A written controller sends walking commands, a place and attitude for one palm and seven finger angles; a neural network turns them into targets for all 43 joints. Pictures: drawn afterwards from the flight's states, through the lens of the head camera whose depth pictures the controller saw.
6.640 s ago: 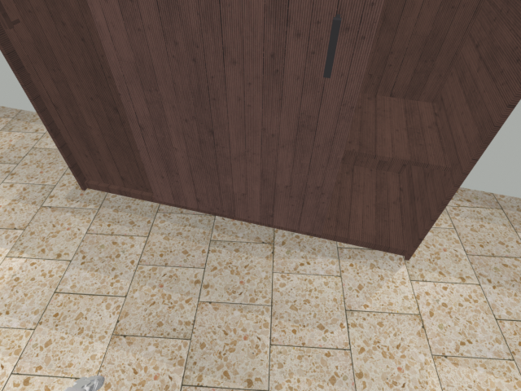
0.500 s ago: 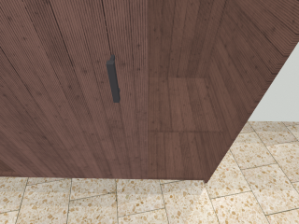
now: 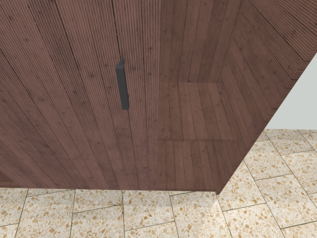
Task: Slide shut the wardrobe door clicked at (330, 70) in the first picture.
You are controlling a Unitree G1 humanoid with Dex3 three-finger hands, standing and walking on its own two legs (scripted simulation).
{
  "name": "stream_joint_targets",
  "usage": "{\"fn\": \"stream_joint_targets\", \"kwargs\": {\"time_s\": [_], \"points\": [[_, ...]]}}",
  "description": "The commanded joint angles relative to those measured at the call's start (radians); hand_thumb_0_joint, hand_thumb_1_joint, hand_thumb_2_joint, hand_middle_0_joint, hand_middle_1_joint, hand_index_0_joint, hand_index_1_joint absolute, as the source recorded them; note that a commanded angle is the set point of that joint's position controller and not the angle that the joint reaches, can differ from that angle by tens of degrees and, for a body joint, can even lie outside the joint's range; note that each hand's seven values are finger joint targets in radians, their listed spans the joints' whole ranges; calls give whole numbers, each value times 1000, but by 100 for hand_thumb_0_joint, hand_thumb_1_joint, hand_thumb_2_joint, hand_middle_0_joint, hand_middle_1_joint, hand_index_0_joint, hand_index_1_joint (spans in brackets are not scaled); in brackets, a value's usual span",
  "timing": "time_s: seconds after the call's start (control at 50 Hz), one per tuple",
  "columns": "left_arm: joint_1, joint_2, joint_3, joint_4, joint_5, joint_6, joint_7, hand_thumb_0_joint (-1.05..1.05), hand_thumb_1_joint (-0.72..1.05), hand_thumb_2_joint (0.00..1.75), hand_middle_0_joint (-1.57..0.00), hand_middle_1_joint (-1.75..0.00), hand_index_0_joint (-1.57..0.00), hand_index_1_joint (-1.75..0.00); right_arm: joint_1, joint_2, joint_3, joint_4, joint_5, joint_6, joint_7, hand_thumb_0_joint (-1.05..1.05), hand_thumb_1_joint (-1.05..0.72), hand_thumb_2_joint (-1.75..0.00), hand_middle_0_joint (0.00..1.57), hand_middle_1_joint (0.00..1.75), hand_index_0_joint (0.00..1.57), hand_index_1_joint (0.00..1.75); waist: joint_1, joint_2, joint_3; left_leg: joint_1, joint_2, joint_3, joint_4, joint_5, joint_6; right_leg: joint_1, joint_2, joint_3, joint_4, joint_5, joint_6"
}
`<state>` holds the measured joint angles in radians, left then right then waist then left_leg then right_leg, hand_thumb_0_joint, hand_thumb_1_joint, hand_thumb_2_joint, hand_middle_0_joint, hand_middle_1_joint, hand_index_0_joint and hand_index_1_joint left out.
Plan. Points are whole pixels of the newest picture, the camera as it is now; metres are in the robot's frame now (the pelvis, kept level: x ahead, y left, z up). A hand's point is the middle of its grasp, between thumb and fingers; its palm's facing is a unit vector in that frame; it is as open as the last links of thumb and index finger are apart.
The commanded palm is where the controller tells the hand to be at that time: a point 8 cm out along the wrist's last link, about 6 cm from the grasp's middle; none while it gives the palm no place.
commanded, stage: look again from close up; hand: left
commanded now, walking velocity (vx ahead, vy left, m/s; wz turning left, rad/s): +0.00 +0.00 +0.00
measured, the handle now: (123, 84) +0.49 +0.14 +0.13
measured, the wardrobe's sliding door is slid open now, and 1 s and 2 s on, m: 0.39 0.39 0.39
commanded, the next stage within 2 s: none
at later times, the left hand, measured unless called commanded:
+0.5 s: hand out of the picture -0.03 +0.17 -0.18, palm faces +0.04 -0.98 -0.18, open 7.3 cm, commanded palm none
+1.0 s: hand out of the picture -0.03 +0.17 -0.18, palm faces +0.05 -0.98 -0.18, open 7.3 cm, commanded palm none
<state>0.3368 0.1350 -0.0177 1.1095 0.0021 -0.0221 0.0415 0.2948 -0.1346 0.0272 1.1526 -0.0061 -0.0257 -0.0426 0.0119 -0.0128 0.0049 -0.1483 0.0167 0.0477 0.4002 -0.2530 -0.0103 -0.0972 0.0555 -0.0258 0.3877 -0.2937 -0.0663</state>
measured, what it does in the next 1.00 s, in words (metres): stands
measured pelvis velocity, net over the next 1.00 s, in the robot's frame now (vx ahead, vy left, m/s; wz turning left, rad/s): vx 0.00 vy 0.01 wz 0.00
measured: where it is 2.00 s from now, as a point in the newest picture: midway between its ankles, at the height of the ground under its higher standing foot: outside the picture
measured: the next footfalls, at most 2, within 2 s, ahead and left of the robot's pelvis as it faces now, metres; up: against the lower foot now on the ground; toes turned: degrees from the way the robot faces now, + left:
none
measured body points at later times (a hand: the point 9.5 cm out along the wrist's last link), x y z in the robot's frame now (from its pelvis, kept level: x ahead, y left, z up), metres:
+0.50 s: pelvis +0.00 +0.01 +0.00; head +0.01 +0.01 +0.45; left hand -0.03 +0.23 -0.16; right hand -0.01 -0.20 -0.16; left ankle -0.03 +0.12 -0.74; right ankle -0.06 -0.07 -0.74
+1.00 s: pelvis +0.00 +0.01 +0.00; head +0.00 +0.01 +0.45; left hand -0.03 +0.22 -0.16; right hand -0.01 -0.21 -0.16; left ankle -0.03 +0.12 -0.74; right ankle -0.06 -0.07 -0.74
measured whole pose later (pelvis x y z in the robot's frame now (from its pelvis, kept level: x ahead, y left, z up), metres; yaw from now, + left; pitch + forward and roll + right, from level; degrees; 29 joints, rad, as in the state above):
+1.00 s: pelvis +0.00 +0.01 +0.00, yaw +0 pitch +0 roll +1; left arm 0.35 0.13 -0.02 1.12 0.00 -0.02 0.04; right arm 0.29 -0.14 0.02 1.16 -0.01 -0.03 -0.04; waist 0.01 -0.01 0.00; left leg -0.14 0.00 0.05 0.39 -0.25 0.00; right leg -0.10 0.04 -0.02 0.39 -0.29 -0.06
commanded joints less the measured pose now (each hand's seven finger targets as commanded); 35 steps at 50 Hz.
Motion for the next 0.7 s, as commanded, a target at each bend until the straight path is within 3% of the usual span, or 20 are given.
{"fn": "stream_joint_targets", "kwargs": {"time_s": [0.0, 0.14, 0.32, 0.34, 0.68], "points": [[94, 99, 14, -18, 3, -14, 8, 0, 90, 90, -20, -30, -20, -30, 67, -90, -13, -23, 2, -8, -5, 0, -90, -90, 20, 30, 20, 30, -3, 5, 45, 8, 84, -78, -38, 243, 37, -40, -156, 121, -61, 364, 34], [91, 98, 14, -15, 4, -13, 8, 0, 90, 90, -20, -30, -20, -30, 62, -88, -15, -22, 2, -7, -5, 0, -90, -90, 20, 30, 20, 30, -1, 3, 74, 1, 86, -79, -44, 242, 39, -54, -152, 117, -66, 338, 33], [91, 100, 13, -14, 3, -14, 7, 0, 90, 90, -20, -30, -20, -30, 64, -95, -14, -21, 2, -11, -4, 0, -90, -90, 20, 30, 20, 30, -3, 10, 49, 17, 88, -85, -52, 252, 41, -48, -155, 117, -62, 316, 26], [87, 97, 13, -14, 4, -12, 7, 0, 90, 90, -20, -30, -20, -30, 62, -93, -16, -22, 2, -9, -4, 0, -90, -90, 20, 30, 20, 30, -2, 5, 70, 7, 87, -88, -55, 243, 42, -58, -152, 115, -64, 302, 25], [92, 95, 15, -8, 5, -13, 8, 0, 90, 90, -20, -30, -20, -30, 67, -92, -15, -17, 1, -12, -4, 0, -90, -90, 20, 30, 20, 30, -2, 9, 62, 7, 86, -96, -61, 249, 45, -62, -152, 118, -59, 274, 20]]}}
